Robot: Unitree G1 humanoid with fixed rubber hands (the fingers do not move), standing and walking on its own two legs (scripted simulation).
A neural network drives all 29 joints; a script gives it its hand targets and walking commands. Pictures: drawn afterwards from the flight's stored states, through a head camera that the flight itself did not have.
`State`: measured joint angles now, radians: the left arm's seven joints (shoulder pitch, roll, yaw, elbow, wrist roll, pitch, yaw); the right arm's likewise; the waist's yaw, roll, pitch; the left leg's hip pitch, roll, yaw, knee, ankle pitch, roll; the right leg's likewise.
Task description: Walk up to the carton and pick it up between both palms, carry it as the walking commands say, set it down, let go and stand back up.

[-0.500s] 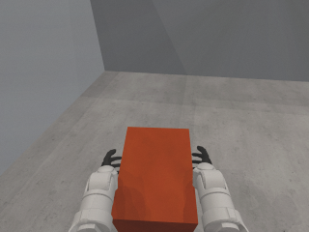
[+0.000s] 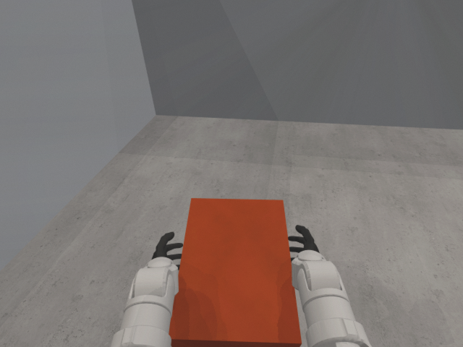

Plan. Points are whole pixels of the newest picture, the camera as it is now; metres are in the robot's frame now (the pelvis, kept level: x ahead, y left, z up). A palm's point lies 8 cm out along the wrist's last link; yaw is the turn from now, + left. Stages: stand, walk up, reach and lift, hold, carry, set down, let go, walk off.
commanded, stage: hold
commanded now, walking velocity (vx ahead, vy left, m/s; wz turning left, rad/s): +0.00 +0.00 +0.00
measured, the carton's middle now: (235, 279) +0.31 +0.00 -0.03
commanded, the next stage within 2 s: carry in 1.14 s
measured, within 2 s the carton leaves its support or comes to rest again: neither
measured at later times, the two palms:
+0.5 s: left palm (161, 272) +0.28 +0.13 +0.04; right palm (311, 264) +0.29 -0.14 +0.04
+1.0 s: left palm (161, 274) +0.28 +0.13 +0.04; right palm (311, 266) +0.28 -0.14 +0.04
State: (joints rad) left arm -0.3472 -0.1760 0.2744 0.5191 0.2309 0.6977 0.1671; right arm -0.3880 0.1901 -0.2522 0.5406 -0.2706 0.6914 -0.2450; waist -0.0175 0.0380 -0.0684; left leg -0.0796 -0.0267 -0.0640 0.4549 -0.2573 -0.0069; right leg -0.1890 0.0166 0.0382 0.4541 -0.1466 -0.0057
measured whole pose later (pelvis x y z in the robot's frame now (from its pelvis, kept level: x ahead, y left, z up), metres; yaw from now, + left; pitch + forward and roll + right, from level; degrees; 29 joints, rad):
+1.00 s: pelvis +0.00 +0.00 +0.00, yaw +0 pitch -7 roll +1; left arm -0.33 -0.17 0.26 0.52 0.23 0.71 0.16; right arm -0.37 0.18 -0.23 0.55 -0.27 0.71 -0.25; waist -0.01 0.04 -0.08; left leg -0.07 -0.02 -0.06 0.45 -0.26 -0.01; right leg -0.19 0.02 0.04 0.46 -0.15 -0.01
